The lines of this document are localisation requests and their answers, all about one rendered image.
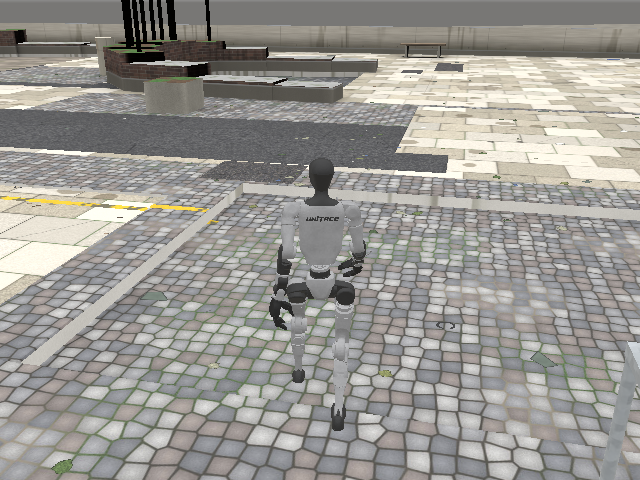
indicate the robot right upper arm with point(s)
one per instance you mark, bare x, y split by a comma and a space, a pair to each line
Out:
353, 213

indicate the right robot thigh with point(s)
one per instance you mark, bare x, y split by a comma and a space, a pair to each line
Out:
344, 305

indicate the right robot forearm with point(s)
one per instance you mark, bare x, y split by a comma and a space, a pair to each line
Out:
358, 258

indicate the robot left upper arm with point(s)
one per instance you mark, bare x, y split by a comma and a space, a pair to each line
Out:
288, 214

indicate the robot left hand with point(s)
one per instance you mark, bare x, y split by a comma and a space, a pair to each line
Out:
274, 310

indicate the robot right hand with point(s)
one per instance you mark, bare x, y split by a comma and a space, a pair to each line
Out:
348, 264

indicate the robot left shin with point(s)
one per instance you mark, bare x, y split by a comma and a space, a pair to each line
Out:
298, 345

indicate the left robot forearm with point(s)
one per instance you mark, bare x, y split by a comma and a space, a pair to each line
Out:
282, 276

